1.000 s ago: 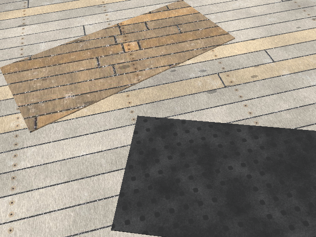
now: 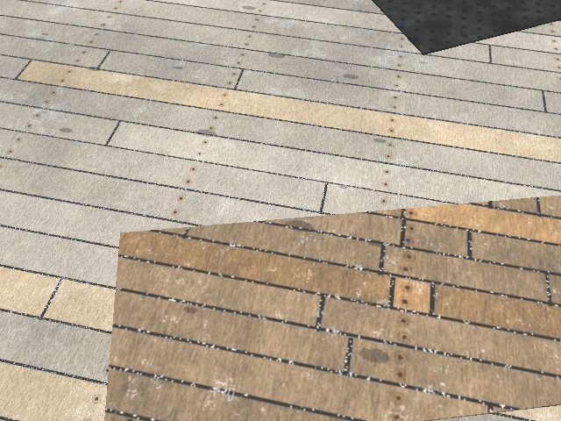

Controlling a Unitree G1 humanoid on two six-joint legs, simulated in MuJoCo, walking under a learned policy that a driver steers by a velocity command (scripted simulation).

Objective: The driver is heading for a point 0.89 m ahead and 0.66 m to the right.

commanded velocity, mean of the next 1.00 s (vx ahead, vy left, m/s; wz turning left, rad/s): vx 0.11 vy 0.00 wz -0.89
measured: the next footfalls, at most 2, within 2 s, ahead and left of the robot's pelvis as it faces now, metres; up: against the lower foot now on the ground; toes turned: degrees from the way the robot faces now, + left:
right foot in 0.14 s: +0.33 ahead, -0.06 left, +0.00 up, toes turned -8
left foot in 0.70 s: +0.43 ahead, +0.08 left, +0.00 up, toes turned -48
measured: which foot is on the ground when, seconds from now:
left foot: down 0.00-0.14, up 0.16-0.68, down 0.70-1.00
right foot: up 0.00-0.12, down 0.14-0.70, up 0.72-1.00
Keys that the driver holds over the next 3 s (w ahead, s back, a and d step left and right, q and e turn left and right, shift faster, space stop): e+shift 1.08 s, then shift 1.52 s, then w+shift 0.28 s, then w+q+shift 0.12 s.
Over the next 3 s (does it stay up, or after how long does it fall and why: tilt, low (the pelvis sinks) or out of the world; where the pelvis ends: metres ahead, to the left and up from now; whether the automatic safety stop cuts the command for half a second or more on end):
stays up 0.31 -0.06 -0.01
